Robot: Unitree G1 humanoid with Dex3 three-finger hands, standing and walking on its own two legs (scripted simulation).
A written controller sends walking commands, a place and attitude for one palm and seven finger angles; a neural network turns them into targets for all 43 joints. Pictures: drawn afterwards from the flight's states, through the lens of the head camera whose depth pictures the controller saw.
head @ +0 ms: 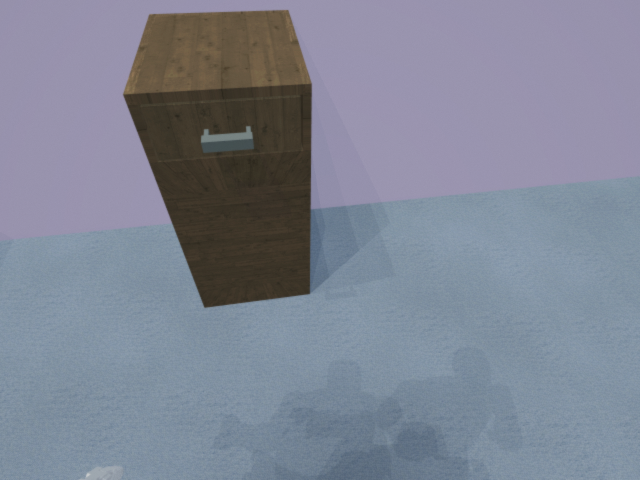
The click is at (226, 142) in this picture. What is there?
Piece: drawer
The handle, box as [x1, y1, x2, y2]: [201, 126, 253, 152]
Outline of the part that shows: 250,127 246,126 246,131 242,133 209,135 208,129 204,129 204,134 201,136 203,152 253,148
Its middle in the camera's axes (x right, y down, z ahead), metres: -0.21 -0.23 +0.87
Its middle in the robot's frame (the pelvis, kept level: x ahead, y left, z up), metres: +0.80 +0.25 -0.03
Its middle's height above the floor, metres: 0.74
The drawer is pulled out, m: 0.00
